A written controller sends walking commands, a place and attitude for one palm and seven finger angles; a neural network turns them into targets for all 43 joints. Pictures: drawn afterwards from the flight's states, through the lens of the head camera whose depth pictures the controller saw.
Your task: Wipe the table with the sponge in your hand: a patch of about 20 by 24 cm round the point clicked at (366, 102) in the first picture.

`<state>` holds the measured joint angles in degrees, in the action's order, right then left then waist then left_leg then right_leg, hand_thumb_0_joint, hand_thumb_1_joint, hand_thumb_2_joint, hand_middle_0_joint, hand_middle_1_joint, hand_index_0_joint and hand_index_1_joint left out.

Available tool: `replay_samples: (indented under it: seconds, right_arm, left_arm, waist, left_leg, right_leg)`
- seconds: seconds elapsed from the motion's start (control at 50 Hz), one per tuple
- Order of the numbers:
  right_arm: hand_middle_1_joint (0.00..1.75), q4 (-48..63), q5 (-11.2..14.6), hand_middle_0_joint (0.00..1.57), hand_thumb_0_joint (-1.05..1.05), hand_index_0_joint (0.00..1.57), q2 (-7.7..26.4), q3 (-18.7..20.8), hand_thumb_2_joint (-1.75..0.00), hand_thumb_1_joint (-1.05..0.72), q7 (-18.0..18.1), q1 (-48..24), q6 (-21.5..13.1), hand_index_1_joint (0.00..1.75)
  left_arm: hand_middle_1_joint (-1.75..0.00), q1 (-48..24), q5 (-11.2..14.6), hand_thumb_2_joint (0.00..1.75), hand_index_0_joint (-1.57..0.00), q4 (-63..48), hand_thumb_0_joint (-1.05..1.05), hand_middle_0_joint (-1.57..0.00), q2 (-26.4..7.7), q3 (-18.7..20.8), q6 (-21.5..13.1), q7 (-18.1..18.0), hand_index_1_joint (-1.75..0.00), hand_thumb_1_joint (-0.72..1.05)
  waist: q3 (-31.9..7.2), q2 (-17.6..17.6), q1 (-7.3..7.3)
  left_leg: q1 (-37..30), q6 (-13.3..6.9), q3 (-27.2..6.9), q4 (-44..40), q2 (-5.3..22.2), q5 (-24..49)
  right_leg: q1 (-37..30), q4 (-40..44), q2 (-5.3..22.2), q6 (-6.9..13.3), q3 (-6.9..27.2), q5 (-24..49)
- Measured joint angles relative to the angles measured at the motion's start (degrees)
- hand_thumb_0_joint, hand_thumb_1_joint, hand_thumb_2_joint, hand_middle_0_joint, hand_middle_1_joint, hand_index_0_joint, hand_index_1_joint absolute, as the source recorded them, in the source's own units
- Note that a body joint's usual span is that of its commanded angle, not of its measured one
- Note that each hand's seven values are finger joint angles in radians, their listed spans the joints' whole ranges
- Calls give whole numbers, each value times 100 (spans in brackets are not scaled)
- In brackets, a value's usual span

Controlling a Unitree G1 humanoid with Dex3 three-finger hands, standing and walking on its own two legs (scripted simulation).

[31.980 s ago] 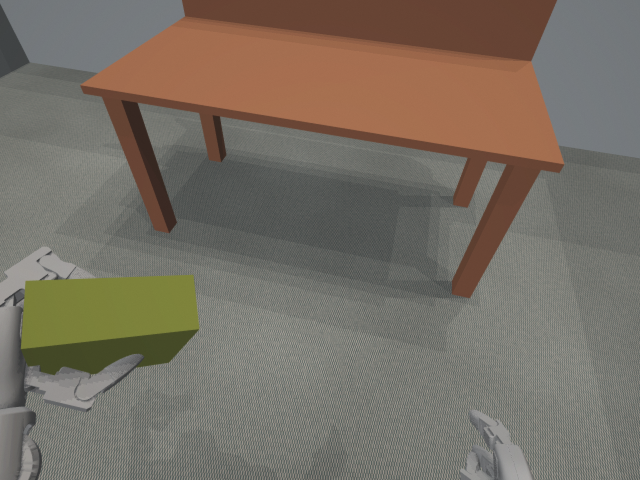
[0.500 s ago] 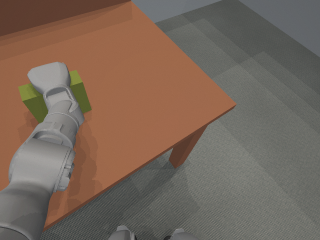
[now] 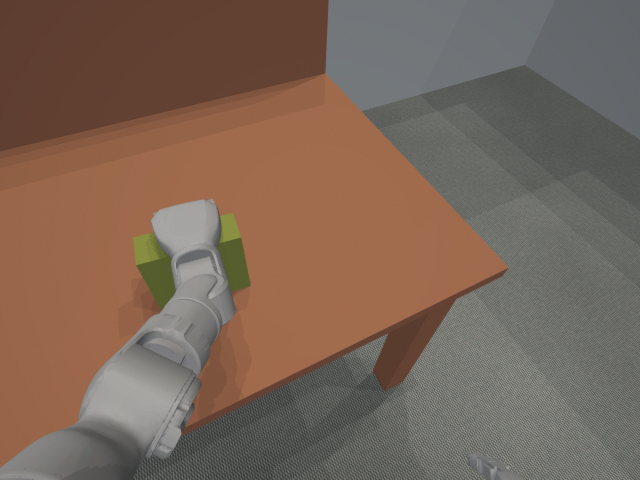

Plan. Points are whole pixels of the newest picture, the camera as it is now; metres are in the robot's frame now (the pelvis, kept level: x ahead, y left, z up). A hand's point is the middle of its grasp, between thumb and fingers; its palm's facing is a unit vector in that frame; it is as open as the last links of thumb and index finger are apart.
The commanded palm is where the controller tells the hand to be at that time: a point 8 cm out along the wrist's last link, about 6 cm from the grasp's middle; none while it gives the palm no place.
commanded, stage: wipe back along the third lane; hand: left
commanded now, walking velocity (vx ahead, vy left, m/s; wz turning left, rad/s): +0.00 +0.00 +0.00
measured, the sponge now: (199, 271) +0.42 +0.20 -0.04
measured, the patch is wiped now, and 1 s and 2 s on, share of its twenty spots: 1.00 1.00 1.00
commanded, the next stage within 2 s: slide back across to the middle lane in 1.86 s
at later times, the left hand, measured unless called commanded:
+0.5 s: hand (202, 280) +0.37 +0.18 +0.01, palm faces -0.07 -0.01 -1.00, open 9.5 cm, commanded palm +0.33 +0.16 +0.03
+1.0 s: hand (214, 307) +0.33 +0.16 +0.00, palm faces -0.06 -0.01 -1.00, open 9.5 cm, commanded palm +0.29 +0.13 +0.03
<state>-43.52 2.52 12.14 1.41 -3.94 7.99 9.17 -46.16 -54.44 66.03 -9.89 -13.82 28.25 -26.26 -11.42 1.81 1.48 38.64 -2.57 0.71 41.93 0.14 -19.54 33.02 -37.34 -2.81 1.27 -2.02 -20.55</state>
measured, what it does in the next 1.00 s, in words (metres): stands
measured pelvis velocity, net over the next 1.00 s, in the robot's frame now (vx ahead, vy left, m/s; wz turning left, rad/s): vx -0.02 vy -0.03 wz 0.02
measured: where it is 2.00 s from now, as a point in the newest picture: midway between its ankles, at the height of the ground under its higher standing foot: outside the picture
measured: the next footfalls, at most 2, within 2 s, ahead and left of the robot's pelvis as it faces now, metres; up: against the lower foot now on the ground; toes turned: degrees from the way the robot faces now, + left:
none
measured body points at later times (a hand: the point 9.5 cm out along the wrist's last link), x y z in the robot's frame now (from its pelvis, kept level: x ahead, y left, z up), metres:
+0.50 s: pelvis -0.01 -0.02 +0.01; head +0.01 -0.02 +0.46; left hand +0.37 +0.18 +0.06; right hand +0.10 -0.26 -0.12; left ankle +0.00 +0.09 -0.71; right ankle -0.04 -0.11 -0.71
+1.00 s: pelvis -0.02 -0.03 +0.01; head -0.02 -0.04 +0.46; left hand +0.33 +0.15 +0.06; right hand +0.15 -0.25 -0.11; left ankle +0.00 +0.09 -0.71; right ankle -0.04 -0.11 -0.71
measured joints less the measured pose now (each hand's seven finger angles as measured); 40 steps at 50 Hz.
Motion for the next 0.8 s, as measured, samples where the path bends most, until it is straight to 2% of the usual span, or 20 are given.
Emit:
replay_samples:
  seconds: [0.28,0.5,0.8]
  right_arm:
    - [30,-5,34,20,0,20,31,-13,-90,-91,117,65,155,30]
    - [30,-110,95,19,0,19,80,12,-90,-91,147,215,124,30]
    - [30,-6,131,19,0,19,15,3,-90,-91,119,-106,55,30]
  left_arm:
    - [-139,535,-24,109,-77,-354,0,-78,42,-1,-14,16,-141,-46]
    - [-139,985,56,109,-77,-650,0,-77,89,-84,-2,-47,-142,-46]
    - [-139,1310,91,109,-77,-871,0,-77,379,-421,81,-135,-142,-46]
  waist:
    - [80,-3,-28]
    - [107,40,-62]
    - [126,52,-239]
  left_leg:
    - [-363,97,-27,-236,32,141]
    - [-627,135,7,-388,55,236]
    - [-814,172,-24,-452,30,329]
  right_leg:
    - [-315,139,-36,97,-21,88]
    - [-529,214,-55,136,15,156]
    - [-679,170,-32,177,-22,175]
